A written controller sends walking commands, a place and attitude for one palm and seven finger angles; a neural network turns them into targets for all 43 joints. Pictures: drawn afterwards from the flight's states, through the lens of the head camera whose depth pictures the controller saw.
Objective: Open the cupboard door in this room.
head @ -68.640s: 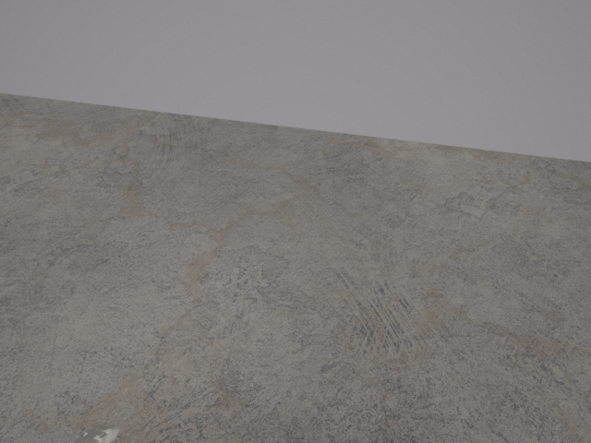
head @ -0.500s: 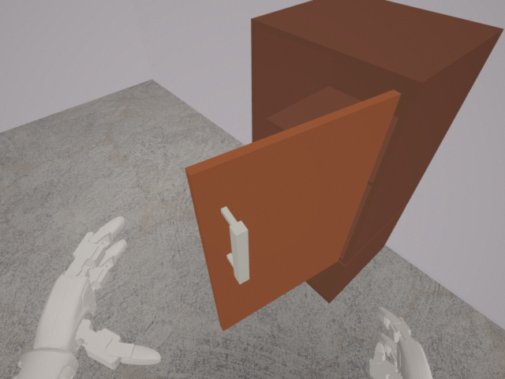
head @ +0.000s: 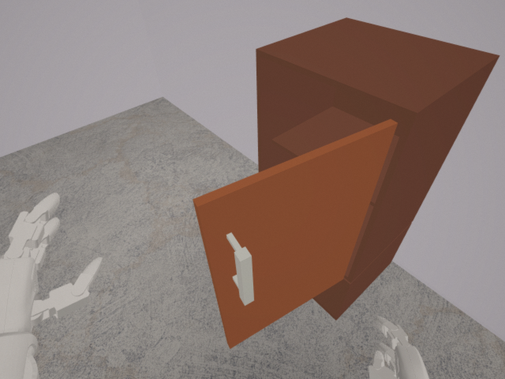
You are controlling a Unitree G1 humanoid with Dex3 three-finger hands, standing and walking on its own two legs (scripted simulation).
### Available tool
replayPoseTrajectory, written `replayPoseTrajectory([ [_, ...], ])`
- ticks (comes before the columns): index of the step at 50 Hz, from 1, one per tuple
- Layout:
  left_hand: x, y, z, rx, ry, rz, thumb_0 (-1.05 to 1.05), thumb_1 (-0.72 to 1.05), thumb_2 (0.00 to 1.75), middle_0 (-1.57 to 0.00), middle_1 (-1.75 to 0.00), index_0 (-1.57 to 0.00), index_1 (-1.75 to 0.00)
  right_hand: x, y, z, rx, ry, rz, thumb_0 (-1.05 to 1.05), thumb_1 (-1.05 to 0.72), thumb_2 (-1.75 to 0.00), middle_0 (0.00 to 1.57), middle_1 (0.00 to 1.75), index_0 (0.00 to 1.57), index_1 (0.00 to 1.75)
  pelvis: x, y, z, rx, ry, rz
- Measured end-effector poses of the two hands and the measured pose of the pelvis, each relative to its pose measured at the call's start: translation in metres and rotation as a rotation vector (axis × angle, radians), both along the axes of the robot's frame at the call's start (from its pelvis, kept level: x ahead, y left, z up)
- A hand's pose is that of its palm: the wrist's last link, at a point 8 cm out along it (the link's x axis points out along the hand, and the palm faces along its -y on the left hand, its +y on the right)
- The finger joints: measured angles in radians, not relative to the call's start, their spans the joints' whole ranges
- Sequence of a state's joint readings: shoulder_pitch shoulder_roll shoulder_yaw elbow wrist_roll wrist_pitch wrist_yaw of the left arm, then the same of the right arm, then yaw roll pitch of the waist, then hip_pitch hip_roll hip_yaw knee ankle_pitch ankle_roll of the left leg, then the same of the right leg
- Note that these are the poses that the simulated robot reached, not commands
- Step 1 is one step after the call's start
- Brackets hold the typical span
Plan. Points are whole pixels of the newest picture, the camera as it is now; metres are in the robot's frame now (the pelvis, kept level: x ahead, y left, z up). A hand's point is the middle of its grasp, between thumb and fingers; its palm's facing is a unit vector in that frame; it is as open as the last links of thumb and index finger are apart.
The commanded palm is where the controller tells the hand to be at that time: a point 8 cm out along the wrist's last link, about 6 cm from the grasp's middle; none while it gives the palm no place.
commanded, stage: draw the hand back to the body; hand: left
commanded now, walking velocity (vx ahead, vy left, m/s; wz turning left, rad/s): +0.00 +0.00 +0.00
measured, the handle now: (239, 269) +0.31 +0.07 -0.02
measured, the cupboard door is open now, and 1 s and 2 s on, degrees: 79 79 79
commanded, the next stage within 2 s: step back with the hand held close in 0.48 s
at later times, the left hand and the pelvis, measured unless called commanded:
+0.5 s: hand (69, 274) +0.18 +0.24 +0.16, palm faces +0.45 -0.80 -0.40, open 7.4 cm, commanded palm +0.14 +0.28 +0.17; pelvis +0.00 -0.02 +0.01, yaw +0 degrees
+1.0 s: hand (54, 291) +0.16 +0.25 +0.16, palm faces +0.34 -0.78 -0.52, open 7.4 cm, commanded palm +0.10 +0.29 +0.18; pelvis -0.05 +0.00 +0.00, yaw -2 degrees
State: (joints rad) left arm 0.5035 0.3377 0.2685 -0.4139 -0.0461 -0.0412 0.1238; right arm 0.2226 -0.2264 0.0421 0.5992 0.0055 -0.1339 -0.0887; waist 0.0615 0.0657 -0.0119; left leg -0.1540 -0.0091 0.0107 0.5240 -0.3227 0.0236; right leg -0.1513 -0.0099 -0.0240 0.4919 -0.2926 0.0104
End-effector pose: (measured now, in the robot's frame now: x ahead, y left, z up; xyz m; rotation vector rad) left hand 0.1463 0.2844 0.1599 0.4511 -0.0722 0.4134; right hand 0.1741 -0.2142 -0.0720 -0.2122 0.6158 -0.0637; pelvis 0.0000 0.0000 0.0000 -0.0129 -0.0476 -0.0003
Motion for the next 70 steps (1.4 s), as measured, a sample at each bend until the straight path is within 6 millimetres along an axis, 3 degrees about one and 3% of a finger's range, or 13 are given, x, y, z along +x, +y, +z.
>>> replayPoseTrajectory([
  [8, 0.000, 0.009, 0.024, 0.043, -0.078, 0.045, 0.01, 0.70, 0.82, -0.20, -0.30, -0.21, -0.30, 0.005, -0.008, 0.003, -0.004, 0.007, 0.002, 0.02, -0.91, -0.90, 0.20, 0.30, 0.21, 0.30, 0.001, -0.006, 0.004, 0.002, -0.018, -0.003],
  [15, 0.000, 0.002, 0.017, 0.014, -0.054, 0.042, 0.01, 0.84, 0.88, -0.21, -0.30, -0.21, -0.30, 0.002, -0.015, 0.001, -0.002, 0.026, -0.005, 0.02, -0.91, -0.90, 0.20, 0.30, 0.21, 0.30, -0.001, -0.010, 0.006, 0.004, -0.026, -0.006],
  [31, -0.007, -0.007, 0.021, 0.026, -0.063, 0.030, 0.01, 0.89, 0.90, -0.21, -0.30, -0.22, -0.30, -0.010, -0.023, -0.001, 0.006, 0.031, -0.020, 0.02, -0.91, -0.90, 0.20, 0.30, 0.21, 0.29, -0.008, -0.017, 0.007, 0.005, -0.044, -0.009],
  [35, -0.005, -0.002, 0.028, 0.078, -0.088, 0.019, 0.01, 0.89, 0.90, -0.21, -0.30, -0.22, -0.30, -0.014, -0.026, 0.000, 0.001, 0.044, -0.032, 0.02, -0.91, -0.90, 0.20, 0.30, 0.21, 0.30, -0.013, -0.017, 0.007, -0.004, -0.012, -0.010],
  [44, -0.005, -0.003, 0.019, 0.123, -0.003, -0.074, 0.01, 0.89, 0.90, -0.21, -0.30, -0.22, -0.30, -0.039, -0.039, 0.003, -0.037, 0.090, -0.129, 0.02, -0.91, -0.90, 0.20, 0.30, 0.21, 0.30, -0.029, -0.006, 0.007, 0.007, 0.039, -0.035],
  [62, -0.068, 0.021, 0.018, 0.176, -0.103, -0.047, 0.01, 0.89, 0.90, -0.21, -0.30, -0.22, -0.30, -0.106, -0.018, -0.003, -0.067, 0.100, -0.117, 0.02, -0.91, -0.90, 0.20, 0.30, 0.21, 0.30, -0.087, 0.010, -0.005, -0.007, 0.035, -0.017],
  [70, -0.100, 0.024, 0.022, 0.233, -0.174, 0.001, 0.01, 0.89, 0.90, -0.21, -0.30, -0.22, -0.30, -0.121, -0.011, -0.017, -0.063, 0.104, -0.053, 0.02, -0.91, -0.90, 0.20, 0.30, 0.21, 0.30, -0.105, 0.004, -0.016, -0.006, 0.016, 0.048],
])
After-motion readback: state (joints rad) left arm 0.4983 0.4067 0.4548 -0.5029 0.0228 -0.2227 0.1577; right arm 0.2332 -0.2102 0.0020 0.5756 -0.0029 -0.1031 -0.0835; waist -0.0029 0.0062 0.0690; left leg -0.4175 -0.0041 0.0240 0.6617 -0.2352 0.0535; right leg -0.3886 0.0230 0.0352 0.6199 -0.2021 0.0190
